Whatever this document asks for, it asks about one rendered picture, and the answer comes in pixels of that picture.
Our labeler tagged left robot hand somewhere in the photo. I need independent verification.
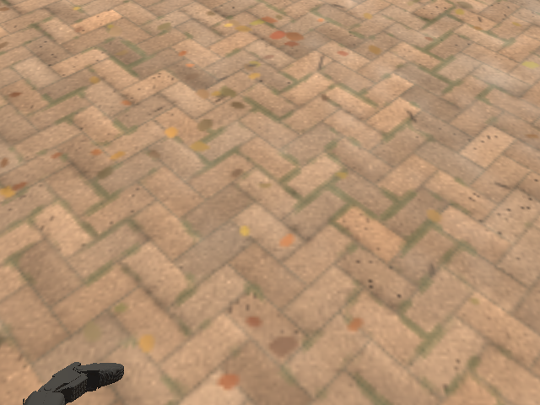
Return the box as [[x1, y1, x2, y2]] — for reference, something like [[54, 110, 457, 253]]
[[23, 362, 124, 405]]

